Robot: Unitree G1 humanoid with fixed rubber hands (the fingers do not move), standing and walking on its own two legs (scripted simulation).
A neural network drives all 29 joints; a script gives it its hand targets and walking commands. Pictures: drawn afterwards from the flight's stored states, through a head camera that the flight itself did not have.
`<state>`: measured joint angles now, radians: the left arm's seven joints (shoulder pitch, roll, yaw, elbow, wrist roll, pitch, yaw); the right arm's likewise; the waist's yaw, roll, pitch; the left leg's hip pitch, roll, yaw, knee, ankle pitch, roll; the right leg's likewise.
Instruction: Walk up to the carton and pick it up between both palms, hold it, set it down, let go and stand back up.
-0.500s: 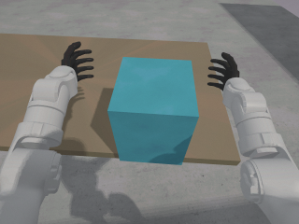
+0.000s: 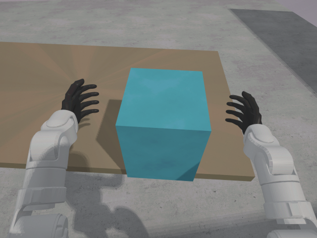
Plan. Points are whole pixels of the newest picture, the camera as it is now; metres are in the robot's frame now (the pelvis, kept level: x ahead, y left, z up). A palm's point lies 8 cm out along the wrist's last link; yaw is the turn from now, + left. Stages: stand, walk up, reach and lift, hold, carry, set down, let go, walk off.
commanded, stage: set down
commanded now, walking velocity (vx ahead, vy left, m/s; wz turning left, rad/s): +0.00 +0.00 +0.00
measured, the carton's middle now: (163, 126) +0.42 -0.01 +0.03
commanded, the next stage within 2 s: let go in 1.36 s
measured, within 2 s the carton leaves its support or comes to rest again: neither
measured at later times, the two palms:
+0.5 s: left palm (76, 143) +0.32 +0.20 +0.10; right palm (251, 153) +0.30 -0.21 +0.09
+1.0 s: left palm (70, 190) +0.24 +0.21 +0.04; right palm (251, 193) +0.22 -0.20 +0.04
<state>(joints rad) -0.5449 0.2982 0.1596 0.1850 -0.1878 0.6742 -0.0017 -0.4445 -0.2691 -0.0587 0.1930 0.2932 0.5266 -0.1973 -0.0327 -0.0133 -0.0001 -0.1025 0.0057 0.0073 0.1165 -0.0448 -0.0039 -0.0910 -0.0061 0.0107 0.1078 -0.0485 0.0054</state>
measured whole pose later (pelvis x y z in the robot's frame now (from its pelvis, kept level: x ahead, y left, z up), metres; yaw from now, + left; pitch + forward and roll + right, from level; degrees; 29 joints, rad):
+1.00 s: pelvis +0.01 +0.00 +0.00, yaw -2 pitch +1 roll +0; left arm 0.19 0.22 -0.01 -0.07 -0.17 0.20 0.01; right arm 0.30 -0.23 0.04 -0.13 0.23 0.13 -0.13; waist 0.05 -0.01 0.00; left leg -0.12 0.01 0.04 0.23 -0.13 0.00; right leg -0.13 0.00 0.05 0.25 -0.13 0.01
